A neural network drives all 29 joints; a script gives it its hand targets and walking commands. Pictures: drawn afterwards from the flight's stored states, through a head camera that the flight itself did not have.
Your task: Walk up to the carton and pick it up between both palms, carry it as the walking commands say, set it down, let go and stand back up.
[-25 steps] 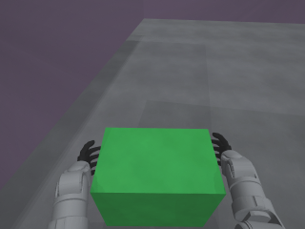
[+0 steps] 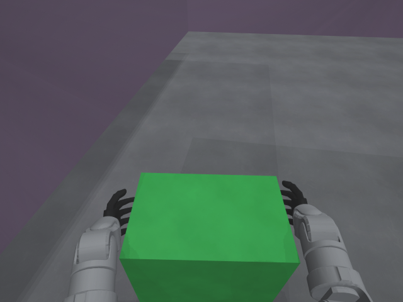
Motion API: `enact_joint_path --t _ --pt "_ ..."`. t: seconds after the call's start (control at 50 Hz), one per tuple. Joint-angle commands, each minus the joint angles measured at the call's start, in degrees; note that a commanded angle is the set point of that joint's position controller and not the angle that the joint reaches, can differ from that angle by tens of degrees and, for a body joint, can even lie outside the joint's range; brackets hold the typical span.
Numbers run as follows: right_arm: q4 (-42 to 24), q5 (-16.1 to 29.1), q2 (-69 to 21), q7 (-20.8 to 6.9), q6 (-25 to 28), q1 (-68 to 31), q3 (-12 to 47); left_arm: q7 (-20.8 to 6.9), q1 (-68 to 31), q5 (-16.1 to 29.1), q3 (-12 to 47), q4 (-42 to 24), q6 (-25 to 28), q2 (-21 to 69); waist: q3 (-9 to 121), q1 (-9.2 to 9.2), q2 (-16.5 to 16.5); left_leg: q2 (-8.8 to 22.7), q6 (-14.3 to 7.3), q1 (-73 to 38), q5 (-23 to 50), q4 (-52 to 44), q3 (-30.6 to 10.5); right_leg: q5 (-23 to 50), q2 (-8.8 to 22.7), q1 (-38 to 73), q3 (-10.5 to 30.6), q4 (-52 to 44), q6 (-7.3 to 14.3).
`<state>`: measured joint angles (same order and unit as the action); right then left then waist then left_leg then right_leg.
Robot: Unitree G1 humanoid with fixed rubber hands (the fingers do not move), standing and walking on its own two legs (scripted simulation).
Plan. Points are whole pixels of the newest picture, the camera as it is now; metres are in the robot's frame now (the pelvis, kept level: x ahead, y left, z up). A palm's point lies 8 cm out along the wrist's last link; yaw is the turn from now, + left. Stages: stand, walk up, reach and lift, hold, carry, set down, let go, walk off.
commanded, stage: reach and lift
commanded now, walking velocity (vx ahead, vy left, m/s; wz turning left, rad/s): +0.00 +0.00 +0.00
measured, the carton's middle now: (206, 241) +0.30 -0.01 -0.03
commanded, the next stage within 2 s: hold in 0.04 s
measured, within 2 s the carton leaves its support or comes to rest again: neither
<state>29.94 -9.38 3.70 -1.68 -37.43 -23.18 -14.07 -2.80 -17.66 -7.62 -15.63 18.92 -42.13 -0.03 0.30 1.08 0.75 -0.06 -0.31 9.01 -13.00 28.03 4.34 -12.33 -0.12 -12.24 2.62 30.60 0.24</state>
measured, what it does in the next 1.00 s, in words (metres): stands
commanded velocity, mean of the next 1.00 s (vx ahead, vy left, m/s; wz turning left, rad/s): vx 0.00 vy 0.00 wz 0.00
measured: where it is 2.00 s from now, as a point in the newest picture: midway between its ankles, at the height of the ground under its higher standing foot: outside the picture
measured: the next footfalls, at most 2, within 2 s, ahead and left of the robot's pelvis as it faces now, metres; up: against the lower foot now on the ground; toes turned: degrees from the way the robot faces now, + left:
right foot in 1.58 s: +0.18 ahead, -0.11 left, +0.00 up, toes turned -5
left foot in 2.00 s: +0.48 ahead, +0.09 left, +0.00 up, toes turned +5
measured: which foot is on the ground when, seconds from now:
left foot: down 0.00-1.00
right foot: down 0.00-1.00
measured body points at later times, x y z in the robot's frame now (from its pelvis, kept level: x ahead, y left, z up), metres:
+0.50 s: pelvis +0.00 +0.00 +0.00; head -0.05 +0.00 +0.45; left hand +0.30 +0.19 +0.04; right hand +0.31 -0.21 +0.04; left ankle +0.03 +0.11 -0.73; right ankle +0.05 -0.12 -0.73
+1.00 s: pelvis +0.00 +0.00 +0.00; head -0.05 +0.00 +0.45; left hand +0.30 +0.19 +0.04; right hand +0.31 -0.20 +0.04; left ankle +0.03 +0.11 -0.73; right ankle +0.05 -0.12 -0.73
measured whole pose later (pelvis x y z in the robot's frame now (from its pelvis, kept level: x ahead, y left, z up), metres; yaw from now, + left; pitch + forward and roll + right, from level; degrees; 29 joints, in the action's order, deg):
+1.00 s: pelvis +0.00 +0.00 +0.00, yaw +0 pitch -7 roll +1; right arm 25.2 -10.4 1.9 -1.8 -39.4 -20.0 -14.1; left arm -3.8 -14.9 -7.6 -15.4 16.2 -42.3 0.0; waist 0.3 1.1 0.8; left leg -0.1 -0.4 8.3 -13.0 27.8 4.3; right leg -12.3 -0.1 -11.6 2.6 30.4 0.2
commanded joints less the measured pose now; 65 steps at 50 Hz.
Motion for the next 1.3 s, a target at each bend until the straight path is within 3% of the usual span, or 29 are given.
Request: enact_joint_path --t 0.0,0.04,0.1,0.16,0.2,0.42,0.44,0.46,0.52,0.54,0.64,0.66,0.76,0.78,0.8,0.82,0.9,1.02,1.06,1.08,1.1,1.12,1.14,1.18,1.2,1.22,1.24,1.26,1.28 --pt "-17.9 13.1 -60.0 -20.3 0.2 -32.2 29.0 -16.1 -44.0 14.3 38.5 -13.4 3.3 59.6 22.9 1.83 -1.9 -2.9 1.2 -6.9 7.6 -10.4 -8.1 8.4 -5.5 8.1 0.0 -11.0 1.4" --pt "-17.3 12.8 -59.8 -20.2 -0.2 -32.7 28.9 -16.2 -43.9 13.8 37.5 -13.2 3.2 58.9 22.4 0.85 -1.1 -3.1 1.1 -6.6 5.9 -10.5 -8.3 6.6 -5.3 7.7 0.4 -11.2 1.3" --pt "-16.8 12.4 -60.3 -20.1 -0.4 -31.3 29.0 -16.2 -44.6 14.1 38.4 -13.3 3.1 59.6 21.3 1.62 -2.3 -2.9 1.1 -5.9 4.7 -10.9 -8.1 6.2 -5.7 7.6 0.0 -11.0 1.6" --pt "-18.7 12.9 -60.4 -19.9 -0.4 -32.3 29.7 -16.3 -43.9 14.2 38.7 -14.0 3.2 59.0 21.6 1.20 -2.5 -3.0 1.1 -6.0 5.1 -10.6 -8.1 6.1 -5.7 7.4 0.1 -11.0 1.5" --pt "-18.9 12.7 -60.0 -19.9 -0.4 -32.0 29.6 -16.5 -42.8 14.3 38.6 -13.6 3.1 59.1 22.5 1.28 -1.0 -2.9 1.1 -6.5 5.8 -10.5 -8.2 6.2 -5.7 7.4 0.0 -11.2 1.4" --pt "-19.3 12.2 -60.8 -19.6 -1.1 -29.0 30.2 -16.6 -42.3 14.2 39.2 -15.5 3.1 58.0 22.1 1.04 -2.2 -3.0 1.0 -6.7 5.4 -10.9 -8.0 6.3 -5.7 8.0 0.4 -11.5 1.5" --pt "-19.3 12.1 -59.7 -19.5 -1.2 -29.4 30.0 -16.5 -41.3 13.9 38.9 -14.1 2.8 58.1 19.8 1.26 -0.9 -2.6 0.9 -6.0 4.5 -11.3 -8.3 5.3 -6.0 7.0 -0.2 -11.4 1.3" --pt "-20.0 12.2 -59.6 -19.6 -0.8 -29.6 30.0 -16.4 -41.4 13.8 39.0 -14.1 2.7 58.4 20.2 1.11 -2.4 -2.7 1.1 -6.0 5.3 -11.3 -8.3 5.9 -6.0 7.5 0.0 -11.2 1.5" --pt "-20.9 12.7 -60.2 -19.4 -0.8 -29.9 30.9 -16.8 -41.8 14.4 39.4 -15.0 2.9 58.3 22.1 1.29 -2.6 -3.1 0.9 -6.3 5.7 -10.9 -8.0 6.3 -5.7 8.1 0.3 -11.3 1.5" --pt "-20.5 12.4 -60.5 -19.4 -1.2 -29.8 31.0 -16.8 -41.5 14.1 38.8 -14.8 3.2 57.6 21.7 0.59 -0.4 -3.0 0.8 -6.3 5.6 -10.9 -8.0 5.6 -5.8 7.6 0.1 -11.5 1.2" --pt "-20.7 12.6 -60.6 -19.2 -1.1 -29.5 31.2 -17.0 -42.2 14.4 39.4 -15.3 3.2 57.8 21.9 0.97 -1.4 -3.2 0.8 -6.5 5.2 -10.8 -7.9 5.6 -5.8 7.5 0.3 -11.5 1.4" --pt "-19.9 12.5 -60.8 -19.2 -1.2 -29.8 31.1 -16.8 -41.3 13.8 38.2 -14.1 3.2 56.7 20.0 0.17 -0.8 -3.0 0.6 -5.4 4.1 -10.9 -7.8 4.6 -5.5 7.5 0.6 -11.6 1.2" --pt "-21.8 13.1 -60.8 -19.1 -0.7 -31.2 32.0 -17.0 -41.4 14.1 38.8 -14.2 3.4 57.2 21.9 0.11 -1.0 -3.0 0.6 -5.2 4.2 -10.7 -8.0 4.9 -5.7 8.2 0.6 -11.3 1.2" --pt "-19.9 12.6 -60.8 -19.1 -1.3 -29.6 31.3 -16.9 -41.1 13.7 38.3 -13.7 3.1 57.1 18.9 0.82 -0.9 -2.8 0.4 -5.1 3.5 -11.1 -7.8 4.3 -5.5 6.7 0.3 -11.5 1.2" --pt "-19.8 12.5 -61.2 -19.0 -1.1 -29.4 31.2 -17.0 -41.4 13.7 38.3 -14.3 3.3 56.3 19.9 0.11 -1.5 -3.1 0.5 -4.9 4.2 -10.9 -7.5 4.6 -5.5 7.6 0.5 -11.6 1.2" --pt "-20.5 13.0 -60.9 -19.0 -1.0 -29.6 31.6 -16.9 -41.2 13.7 38.7 -13.9 3.2 57.1 19.6 0.72 -1.6 -3.0 0.4 -4.6 4.1 -11.0 -7.8 5.1 -5.7 7.8 0.4 -11.4 1.1" --pt "-21.1 13.3 -62.4 -18.9 -1.2 -30.0 32.6 -17.2 -40.9 14.0 38.5 -14.5 3.6 56.6 21.3 -0.29 -0.3 -3.1 0.3 -6.5 5.0 -10.4 -7.5 4.9 -5.2 6.7 0.7 -11.8 1.1" --pt "-20.5 12.7 -61.6 -18.7 -1.4 -29.2 31.8 -17.4 -41.0 14.1 38.4 -13.6 3.1 56.2 19.6 0.55 0.0 -3.3 0.0 -5.1 3.5 -10.6 -7.4 4.0 -5.4 7.1 0.8 -12.0 1.1" --pt "-21.2 13.1 -62.0 -18.6 -1.5 -29.6 32.7 -17.5 -40.4 14.0 38.1 -13.5 3.2 56.0 20.3 -0.21 0.8 -3.1 0.0 -5.5 4.9 -10.6 -7.6 4.9 -5.5 7.4 0.7 -11.7 0.9" --pt "-20.9 13.5 -59.9 -17.7 -1.1 -34.2 33.8 -16.3 -42.9 12.9 38.5 -14.0 3.3 55.5 21.8 -1.11 -1.6 7.8 -1.1 -0.9 -3.2 -3.7 -6.0 1.3 8.5 2.1 2.8 -6.7 2.0" --pt "-25.3 14.9 -59.9 -17.0 -1.4 -33.5 35.7 -15.9 -42.3 14.4 40.6 -18.7 2.8 56.5 20.9 -2.04 0.0 6.4 -2.9 2.5 -17.1 -3.8 -7.6 -15.0 6.9 1.7 4.5 -9.5 3.5" --pt "-26.1 15.7 -59.9 -16.9 -2.0 -33.7 36.9 -15.6 -43.5 15.2 41.3 -20.7 2.2 56.3 18.7 -2.38 0.3 5.4 -3.3 6.4 -25.3 -3.1 -7.6 -25.3 6.8 0.9 6.2 -12.1 4.3" --pt "-26.0 15.9 -59.6 -16.7 -2.8 -34.0 37.5 -15.3 -43.4 15.7 41.6 -21.2 1.3 55.5 17.2 -2.20 3.6 4.5 -3.3 7.8 -27.4 0.4 -7.3 -29.3 7.2 -0.9 7.8 -14.4 4.3" --pt "-31.1 19.0 -60.4 -16.1 -4.8 -33.0 41.1 -14.5 -45.0 19.1 44.0 -29.0 -0.7 53.9 17.9 -1.36 8.7 1.3 -2.4 5.1 -18.4 9.6 -3.4 -29.3 10.2 -2.7 11.3 -19.7 4.5" --pt "-32.9 20.3 -60.4 -15.7 -6.2 -32.5 42.3 -14.1 -43.9 20.0 44.4 -30.5 -2.3 53.9 20.9 -0.69 9.4 1.0 -2.8 0.9 -14.5 11.6 -2.8 -26.5 11.0 -3.9 10.5 -20.1 4.0" --pt "-33.7 21.0 -59.9 -15.3 -7.8 -31.5 42.4 -13.6 -42.5 20.5 44.9 -30.8 -4.2 53.8 21.9 -0.27 8.7 1.3 -3.2 -1.9 -15.1 8.7 -3.3 -25.4 10.4 -5.1 9.1 -18.4 3.5" --pt "-33.1 21.2 -58.9 -15.0 -9.4 -29.8 41.6 -13.2 -41.4 20.6 45.1 -30.9 -5.9 52.9 22.5 0.09 5.6 2.1 -3.7 -5.9 -15.6 4.6 -4.4 -24.8 8.6 -8.0 6.3 -15.1 2.6" --pt "-35.3 21.7 -57.2 -14.5 -10.8 -28.1 42.2 -13.0 -39.5 21.4 46.1 -32.9 -7.6 52.4 22.5 0.40 -2.5 5.8 -4.8 -8.8 -21.9 -5.4 -9.6 -24.3 4.7 -11.3 1.0 -7.0 1.3" --pt "-37.6 22.1 -56.0 -14.0 -12.4 -26.5 42.3 -12.6 -38.0 22.1 46.6 -34.4 -9.6 52.1 22.1 0.97 -11.7 15.2 -7.8 -12.1 -30.8 -15.3 -22.9 -20.9 0.5 -17.2 -5.1 5.4 -0.5"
